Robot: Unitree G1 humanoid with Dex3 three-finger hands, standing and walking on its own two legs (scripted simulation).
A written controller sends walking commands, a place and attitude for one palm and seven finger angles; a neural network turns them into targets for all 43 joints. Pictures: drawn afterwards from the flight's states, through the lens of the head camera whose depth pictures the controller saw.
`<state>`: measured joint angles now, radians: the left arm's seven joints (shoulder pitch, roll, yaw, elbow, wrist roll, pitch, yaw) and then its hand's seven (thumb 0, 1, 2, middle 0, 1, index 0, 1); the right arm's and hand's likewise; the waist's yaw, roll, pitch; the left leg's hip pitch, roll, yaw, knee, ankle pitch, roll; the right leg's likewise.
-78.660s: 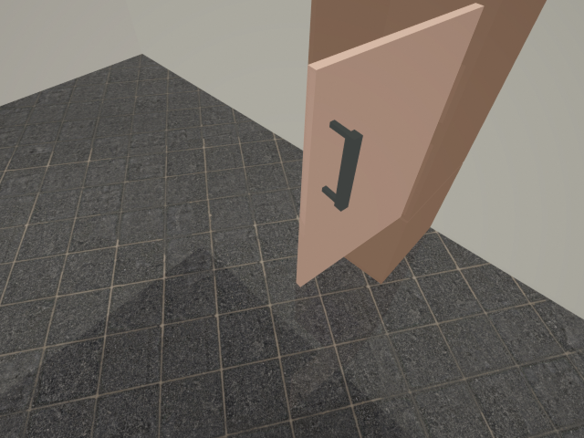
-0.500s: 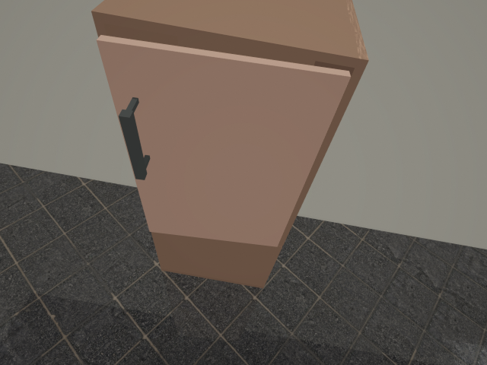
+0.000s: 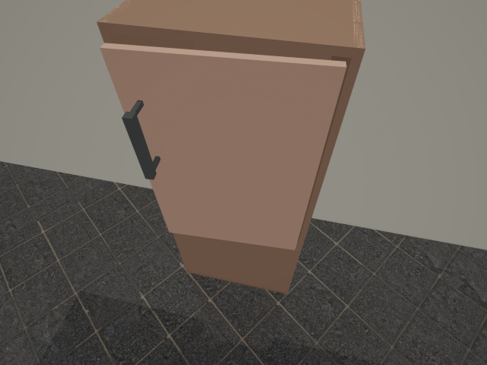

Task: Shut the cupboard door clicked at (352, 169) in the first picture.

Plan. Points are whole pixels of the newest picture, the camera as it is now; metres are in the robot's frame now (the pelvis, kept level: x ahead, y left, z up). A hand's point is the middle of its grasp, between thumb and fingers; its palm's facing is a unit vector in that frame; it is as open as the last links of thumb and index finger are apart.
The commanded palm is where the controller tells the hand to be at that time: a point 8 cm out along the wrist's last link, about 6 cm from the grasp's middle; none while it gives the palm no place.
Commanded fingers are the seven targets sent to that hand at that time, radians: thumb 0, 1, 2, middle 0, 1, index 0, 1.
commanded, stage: come to a stop and stand still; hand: left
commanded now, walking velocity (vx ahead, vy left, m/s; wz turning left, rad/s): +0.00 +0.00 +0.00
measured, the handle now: (144, 142) +0.50 +0.24 +0.07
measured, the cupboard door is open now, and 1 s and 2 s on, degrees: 4 4 4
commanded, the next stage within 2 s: look again from close up in 0.30 s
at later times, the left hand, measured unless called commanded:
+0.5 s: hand out of the picture +0.01 +0.20 -0.17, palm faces -0.03 -0.98 -0.22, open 7.4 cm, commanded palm none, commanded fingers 0.00 0.90 0.90 -0.20 -0.30 -0.20 -0.30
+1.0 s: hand out of the picture -0.01 +0.18 -0.17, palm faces -0.04 -0.98 -0.19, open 7.4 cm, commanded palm none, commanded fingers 0.00 0.90 0.90 -0.20 -0.30 -0.20 -0.30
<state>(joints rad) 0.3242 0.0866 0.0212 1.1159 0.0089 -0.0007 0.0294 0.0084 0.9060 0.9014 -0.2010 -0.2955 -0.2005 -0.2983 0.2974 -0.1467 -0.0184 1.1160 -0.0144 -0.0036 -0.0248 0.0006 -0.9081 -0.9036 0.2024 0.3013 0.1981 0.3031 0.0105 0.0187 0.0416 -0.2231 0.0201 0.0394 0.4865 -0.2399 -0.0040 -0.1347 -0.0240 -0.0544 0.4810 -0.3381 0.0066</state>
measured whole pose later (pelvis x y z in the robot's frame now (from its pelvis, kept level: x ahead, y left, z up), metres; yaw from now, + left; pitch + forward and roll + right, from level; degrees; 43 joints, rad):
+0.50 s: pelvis +0.00 +0.02 +0.00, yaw -2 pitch -1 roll +0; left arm 0.27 0.15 -0.01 1.10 0.01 -0.03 0.05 0.01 0.91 0.90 -0.20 -0.30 -0.20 -0.30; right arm 0.27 -0.17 0.00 1.08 -0.02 -0.02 -0.02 0.00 -0.92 -0.90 0.20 0.30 0.20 0.30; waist -0.01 0.02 0.06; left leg -0.22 0.01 0.08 0.51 -0.28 0.03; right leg -0.13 -0.04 -0.02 0.45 -0.31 0.04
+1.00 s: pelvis -0.01 +0.01 +0.00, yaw -3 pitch -1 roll +1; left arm 0.29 0.15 -0.03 1.09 0.01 0.00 0.03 0.01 0.91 0.90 -0.20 -0.30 -0.20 -0.30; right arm 0.27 -0.17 0.01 1.09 -0.01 -0.02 -0.02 0.00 -0.91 -0.90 0.20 0.30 0.20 0.30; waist 0.00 0.00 0.05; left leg -0.21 0.00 0.09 0.47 -0.24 0.02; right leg -0.16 -0.04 0.00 0.49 -0.32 0.03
